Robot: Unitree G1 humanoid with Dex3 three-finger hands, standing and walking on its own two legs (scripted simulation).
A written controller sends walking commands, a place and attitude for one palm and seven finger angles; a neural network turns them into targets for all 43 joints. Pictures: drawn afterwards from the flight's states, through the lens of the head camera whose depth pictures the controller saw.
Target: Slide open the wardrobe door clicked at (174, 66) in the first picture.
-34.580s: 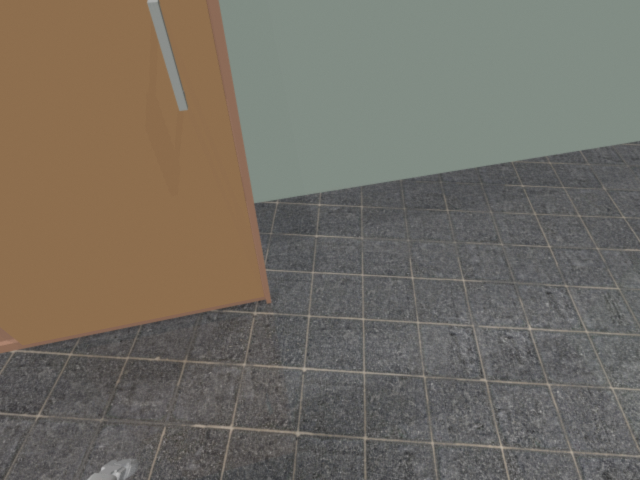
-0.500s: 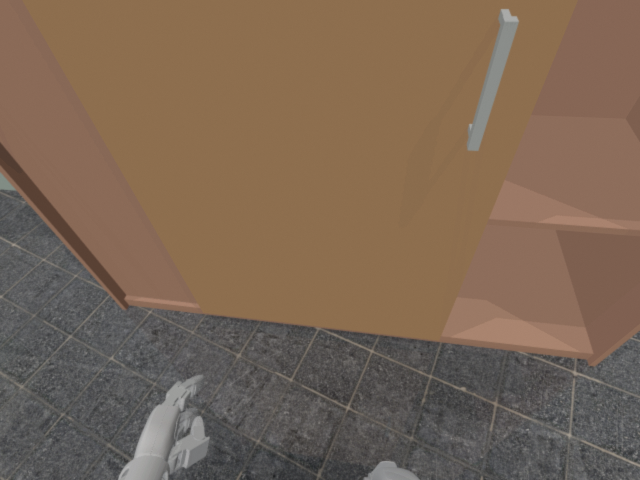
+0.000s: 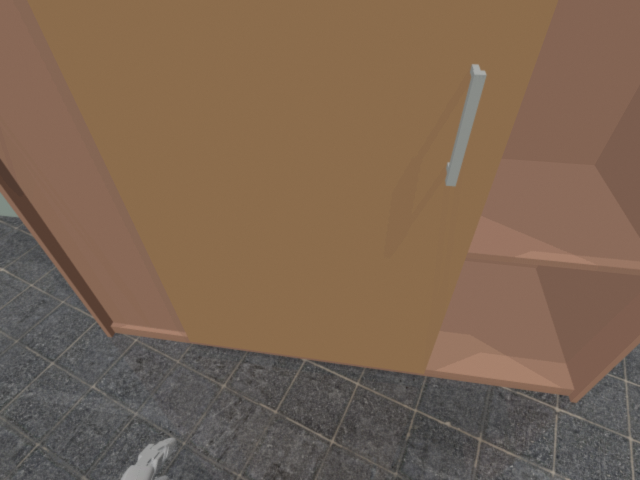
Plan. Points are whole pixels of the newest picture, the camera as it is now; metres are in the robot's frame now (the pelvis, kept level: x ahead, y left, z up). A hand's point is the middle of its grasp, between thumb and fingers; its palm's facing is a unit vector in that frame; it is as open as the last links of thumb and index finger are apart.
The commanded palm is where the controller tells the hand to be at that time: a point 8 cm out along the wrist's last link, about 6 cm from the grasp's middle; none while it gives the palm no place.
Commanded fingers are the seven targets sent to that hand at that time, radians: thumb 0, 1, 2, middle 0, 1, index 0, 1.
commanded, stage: let the arm hang, fingers relaxed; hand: right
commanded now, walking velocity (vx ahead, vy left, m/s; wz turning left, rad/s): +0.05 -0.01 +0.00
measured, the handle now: (462, 128) +0.61 -0.22 +0.16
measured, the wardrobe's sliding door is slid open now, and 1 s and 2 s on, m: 0.47 0.47 0.47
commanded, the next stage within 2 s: look to check the result in 1.20 s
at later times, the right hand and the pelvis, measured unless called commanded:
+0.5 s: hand out of the picture +0.06 -0.22 -0.18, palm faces +0.08 +0.98 -0.20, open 7.0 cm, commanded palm none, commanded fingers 0.00 -0.90 -0.90 0.20 0.30 0.20 0.30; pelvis +0.03 -0.02 -0.01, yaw -6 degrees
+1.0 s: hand out of the picture +0.06 -0.22 -0.17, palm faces +0.08 +0.98 -0.20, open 7.3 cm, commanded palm none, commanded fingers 0.00 -0.90 -0.90 0.20 0.30 0.20 0.30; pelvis +0.04 -0.04 +0.00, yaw -4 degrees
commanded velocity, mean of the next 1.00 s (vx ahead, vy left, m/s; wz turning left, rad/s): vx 0.00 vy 0.00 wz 0.00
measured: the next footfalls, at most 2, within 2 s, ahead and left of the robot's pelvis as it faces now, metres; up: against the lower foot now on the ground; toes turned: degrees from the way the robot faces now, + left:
right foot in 0.10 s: +0.06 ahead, -0.15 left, +0.00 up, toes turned -5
left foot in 0.38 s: +0.09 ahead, +0.09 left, +0.00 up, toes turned -4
